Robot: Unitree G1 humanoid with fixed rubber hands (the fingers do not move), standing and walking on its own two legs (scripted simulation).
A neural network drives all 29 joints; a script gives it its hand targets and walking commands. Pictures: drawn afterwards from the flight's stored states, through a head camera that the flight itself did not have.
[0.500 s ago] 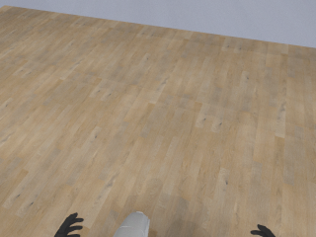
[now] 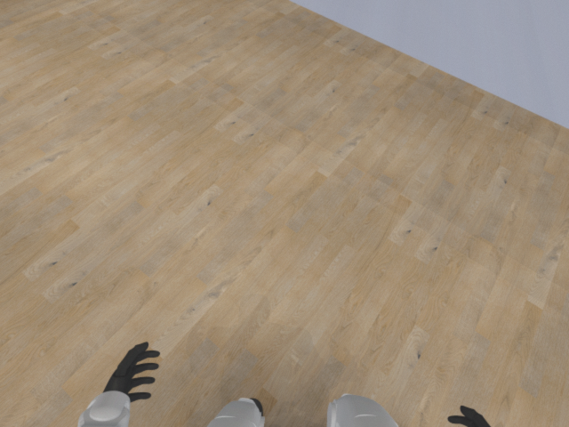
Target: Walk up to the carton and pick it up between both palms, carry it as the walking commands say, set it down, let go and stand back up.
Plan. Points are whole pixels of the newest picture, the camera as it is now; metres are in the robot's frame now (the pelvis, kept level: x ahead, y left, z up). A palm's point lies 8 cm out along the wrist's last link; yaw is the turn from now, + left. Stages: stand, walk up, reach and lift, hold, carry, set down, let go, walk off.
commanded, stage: walk up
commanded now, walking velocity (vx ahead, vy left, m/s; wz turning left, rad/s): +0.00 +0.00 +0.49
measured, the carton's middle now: out of the picture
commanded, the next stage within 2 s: none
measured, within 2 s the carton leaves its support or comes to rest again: neither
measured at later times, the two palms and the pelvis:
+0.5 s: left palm out of the picture +0.05 +0.23 -0.07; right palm out of the picture +0.11 -0.30 -0.13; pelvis -0.03 -0.07 +0.00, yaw +10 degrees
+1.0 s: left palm out of the picture -0.02 +0.27 -0.12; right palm (470, 420) +0.14 -0.25 -0.09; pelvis -0.05 -0.03 +0.00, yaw +26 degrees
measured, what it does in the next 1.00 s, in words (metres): steps on the spot, turning left: right foot, then left foot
